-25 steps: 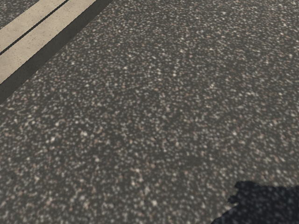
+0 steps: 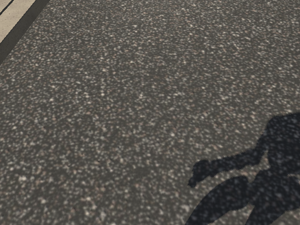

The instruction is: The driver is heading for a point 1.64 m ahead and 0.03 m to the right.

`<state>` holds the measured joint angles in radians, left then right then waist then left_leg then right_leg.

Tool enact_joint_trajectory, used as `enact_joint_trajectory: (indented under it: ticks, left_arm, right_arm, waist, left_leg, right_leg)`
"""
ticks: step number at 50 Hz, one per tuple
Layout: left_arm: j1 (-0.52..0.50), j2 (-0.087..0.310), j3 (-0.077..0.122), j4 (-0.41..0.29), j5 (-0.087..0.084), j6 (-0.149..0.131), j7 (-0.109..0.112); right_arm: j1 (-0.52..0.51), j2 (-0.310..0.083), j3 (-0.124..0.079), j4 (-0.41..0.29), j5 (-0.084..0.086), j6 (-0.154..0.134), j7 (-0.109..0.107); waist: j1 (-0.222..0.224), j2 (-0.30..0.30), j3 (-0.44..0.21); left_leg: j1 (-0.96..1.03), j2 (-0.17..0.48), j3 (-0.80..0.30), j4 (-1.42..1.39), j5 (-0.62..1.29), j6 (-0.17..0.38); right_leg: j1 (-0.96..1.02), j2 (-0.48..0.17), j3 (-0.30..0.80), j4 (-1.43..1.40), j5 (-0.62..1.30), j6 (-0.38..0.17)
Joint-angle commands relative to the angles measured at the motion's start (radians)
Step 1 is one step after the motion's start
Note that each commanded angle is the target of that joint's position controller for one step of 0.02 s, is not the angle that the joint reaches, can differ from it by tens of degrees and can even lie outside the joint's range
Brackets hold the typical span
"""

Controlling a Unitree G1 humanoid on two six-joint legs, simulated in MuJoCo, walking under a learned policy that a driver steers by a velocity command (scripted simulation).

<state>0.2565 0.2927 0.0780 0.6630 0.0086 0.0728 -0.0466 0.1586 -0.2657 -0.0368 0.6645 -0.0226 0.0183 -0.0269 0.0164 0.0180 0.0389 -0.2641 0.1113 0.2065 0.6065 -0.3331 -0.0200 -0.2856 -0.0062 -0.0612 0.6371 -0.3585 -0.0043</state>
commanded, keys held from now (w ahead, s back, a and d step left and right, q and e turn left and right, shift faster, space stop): e+shift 0.32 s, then shift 0.04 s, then q+shift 0.64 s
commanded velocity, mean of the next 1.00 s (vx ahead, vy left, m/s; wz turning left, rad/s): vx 0.00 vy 0.00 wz -0.08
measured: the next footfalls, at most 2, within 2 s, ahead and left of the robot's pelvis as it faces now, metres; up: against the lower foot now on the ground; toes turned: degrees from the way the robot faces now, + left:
left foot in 0.50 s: +0.12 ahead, +0.07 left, +0.00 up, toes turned -25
right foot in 0.90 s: +0.03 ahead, -0.11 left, +0.00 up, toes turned +4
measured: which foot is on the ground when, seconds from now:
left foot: down 0.00-0.00, up 0.02-0.48, down 0.50-0.90, up 0.92-1.00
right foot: down 0.00-0.50, up 0.52-0.88, down 0.90-1.00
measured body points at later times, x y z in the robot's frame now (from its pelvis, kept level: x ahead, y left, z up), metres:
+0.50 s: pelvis +0.01 +0.00 +0.01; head +0.04 +0.00 +0.46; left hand +0.24 +0.21 -0.10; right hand +0.04 -0.31 -0.09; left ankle +0.08 +0.09 -0.73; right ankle -0.01 -0.09 -0.73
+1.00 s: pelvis +0.00 -0.02 +0.02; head +0.04 -0.04 +0.46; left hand +0.13 +0.27 -0.08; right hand +0.12 -0.32 -0.10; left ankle +0.03 +0.09 -0.68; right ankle -0.01 -0.11 -0.73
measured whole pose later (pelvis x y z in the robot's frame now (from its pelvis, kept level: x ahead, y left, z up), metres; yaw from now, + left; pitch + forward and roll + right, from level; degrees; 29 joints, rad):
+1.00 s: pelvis +0.00 -0.02 +0.02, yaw +1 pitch +1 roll +0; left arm 0.20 0.31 0.03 0.71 0.03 0.02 0.05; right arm 0.22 -0.35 -0.11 0.72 -0.02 0.06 0.02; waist -0.01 0.04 0.05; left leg -0.49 -0.15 -0.17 0.88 -0.39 -0.03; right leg -0.20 0.06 0.04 0.41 -0.23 -0.05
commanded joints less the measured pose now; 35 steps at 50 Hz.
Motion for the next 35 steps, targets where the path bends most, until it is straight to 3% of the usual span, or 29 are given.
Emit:
enact_joint_trajectory:
  ticks: [1,2,3,5,6,7,10,15,18,21,23,24,25,26,27,28,29,31,33,35]
  left_arm:
    - [0.093,0.207,0.05,-0.059,0.018,-0.042,0.025]
    - [0.172,0.317,0.084,-0.054,0.004,-0.044,0.023]
    - [0.197,0.265,0.077,-0.049,-0.005,-0.04,0.025]
    - [0.045,0.198,0.054,-0.069,-0.002,-0.02,0.044]
    - [-0.01,0.175,0.046,-0.084,-0.012,-0.016,0.052]
    - [-0.032,0.163,0.042,-0.091,-0.012,-0.014,0.051]
    - [0.0,0.185,0.05,-0.078,-0.01,-0.018,0.044]
    - [0.021,0.212,0.061,-0.077,0.003,-0.014,0.044]
    - [0.002,0.21,0.058,-0.078,0.009,-0.016,0.041]
    - [-0.028,0.164,0.034,-0.07,0.017,-0.018,0.041]
    - [-0.051,0.128,0.013,-0.058,0.011,-0.018,0.047]
    - [-0.063,0.088,-0.009,-0.049,0.003,-0.02,0.055]
    - [-0.009,0.035,-0.03,-0.026,0.012,-0.025,0.06]
    - [0.082,0.035,-0.031,-0.014,0.02,-0.028,0.06]
    - [0.043,0.12,-0.007,-0.01,0.016,-0.018,0.068]
    - [-0.006,0.146,0.0,-0.014,0.018,-0.021,0.073]
    - [-0.048,0.146,0.002,-0.015,0.017,-0.026,0.071]
    - [-0.063,0.131,0.0,-0.022,0.014,-0.031,0.061]
    - [-0.065,0.099,-0.01,-0.021,0.01,-0.032,0.061]
    - [-0.09,0.081,-0.016,-0.027,0.006,-0.032,0.069]
  right_arm:
    - [0.104,-0.107,-0.047,-0.046,0.0,-0.002,0.015]
    - [-0.055,-0.063,-0.024,-0.136,-0.006,0.014,0.006]
    - [-0.081,-0.092,-0.026,-0.126,-0.013,0.019,0.003]
    - [-0.055,-0.099,-0.028,-0.091,0.007,0.005,0.007]
    - [-0.043,-0.117,-0.034,-0.086,-0.004,0.003,0.008]
    - [-0.014,-0.123,-0.035,-0.066,-0.013,0.006,0.01]
    - [-0.004,-0.109,-0.027,-0.059,-0.008,0.017,0.013]
    - [-0.053,-0.119,-0.019,-0.073,-0.006,0.014,0.008]
    - [-0.041,-0.128,-0.018,-0.063,0.001,0.005,0.006]
    - [0.01,-0.126,-0.015,-0.04,0.014,0.001,0.0]
    - [0.049,-0.102,-0.008,-0.026,0.017,-0.001,0.001]
    - [0.066,-0.068,0.004,-0.016,0.011,-0.005,0.002]
    - [0.02,-0.062,0.017,-0.023,-0.003,-0.012,-0.001]
    - [-0.05,-0.144,0.011,-0.052,-0.012,-0.017,-0.001]
    - [-0.007,-0.183,-0.003,-0.03,-0.009,-0.012,0.013]
    - [-0.001,-0.193,-0.015,-0.017,0.002,-0.008,0.027]
    - [0.03,-0.214,-0.03,-0.003,0.009,-0.004,0.033]
    - [0.077,-0.238,-0.053,0.009,0.015,0.003,0.031]
    - [0.074,-0.223,-0.065,0.006,0.021,0.008,0.034]
    - [0.076,-0.204,-0.074,0.003,0.02,0.014,0.038]
  waist:
    - [0.004,-0.227,-0.094]
    - [0.071,-0.369,-0.084]
    - [0.088,-0.181,-0.105]
    - [0.014,-0.107,-0.044]
    - [-0.003,-0.13,-0.046]
    - [-0.012,-0.13,-0.072]
    - [-0.002,-0.09,-0.095]
    - [0.031,-0.126,-0.08]
    - [0.028,-0.137,-0.092]
    - [0.018,-0.161,-0.117]
    - [-0.01,-0.147,-0.116]
    - [-0.034,-0.119,-0.111]
    - [0.0,-0.02,-0.101]
    - [0.065,0.152,-0.092]
    - [0.035,0.168,-0.066]
    - [0.025,0.157,-0.016]
    - [-0.004,0.16,-0.003]
    - [-0.017,0.148,-0.024]
    - [-0.01,0.115,-0.057]
    - [-0.02,0.123,-0.079]
  left_leg:
    - [-0.218,0.052,0.003,0.35,-0.088,-0.016]
    - [-0.437,-0.113,-0.136,0.493,-0.368,-0.047]
    - [-0.468,-0.073,-0.231,0.589,-0.327,-0.043]
    - [-0.444,-0.05,-0.266,0.543,-0.128,-0.032]
    - [-0.421,-0.055,-0.26,0.522,-0.075,-0.035]
    - [-0.385,-0.072,-0.251,0.525,-0.045,-0.04]
    - [-0.368,-0.097,-0.258,0.447,-0.019,-0.047]
    - [-0.357,-0.136,-0.296,0.294,-0.006,-0.032]
    - [-0.28,-0.153,-0.297,0.221,-0.003,-0.014]
    - [-0.121,-0.144,-0.254,0.139,-0.022,0.01]
    - [0.024,-0.134,-0.234,-0.013,0.038,0.032]
    - [0.137,-0.115,-0.251,-0.185,0.14,0.049]
    - [0.189,-0.033,-0.394,-0.309,0.16,0.064]
    - [0.174,0.142,-0.655,-0.374,0.203,0.115]
    - [0.026,0.188,-0.741,-0.377,0.247,0.214]
    - [0.014,0.136,-0.732,-0.366,0.208,0.215]
    - [0.036,0.095,-0.709,-0.351,0.182,0.201]
    - [0.112,0.054,-0.7,-0.32,0.244,0.192]
    - [0.135,0.017,-0.676,-0.296,0.295,0.19]
    - [0.15,-0.013,-0.68,-0.291,0.28,0.192]
  right_leg:
    - [0.244,-0.205,0.381,-0.303,0.447,-0.09]
    - [0.249,-0.361,0.646,-0.275,0.842,-0.279]
    - [0.305,-0.335,0.568,-0.259,0.816,-0.31]
    - [0.212,-0.207,0.432,-0.271,0.605,-0.244]
    - [0.19,-0.167,0.408,-0.274,0.589,-0.221]
    - [0.177,-0.139,0.387,-0.27,0.61,-0.213]
    - [0.176,-0.119,0.421,-0.266,0.536,-0.207]
    - [0.158,-0.106,0.56,-0.269,0.33,-0.215]
    - [0.13,-0.098,0.588,-0.248,0.367,-0.204]
    - [0.079,-0.097,0.546,-0.216,0.52,-0.179]
    - [0.029,-0.091,0.535,-0.205,0.502,-0.152]
    - [-0.02,-0.069,0.515,-0.206,0.377,-0.115]
    - [-0.043,-0.02,0.457,-0.176,0.176,-0.063]
    - [-0.079,0.082,0.302,-0.054,-0.055,-0.024]
    - [-0.004,0.105,0.215,-0.071,-0.117,-0.017]
    - [-0.015,0.092,0.187,-0.037,-0.083,-0.012]
    - [-0.056,0.109,0.165,0.013,-0.073,-0.006]
    - [-0.15,0.116,0.155,0.166,-0.106,0.02]
    - [-0.179,0.108,0.152,0.234,-0.103,0.039]
    - [-0.191,0.106,0.146,0.225,-0.098,0.05]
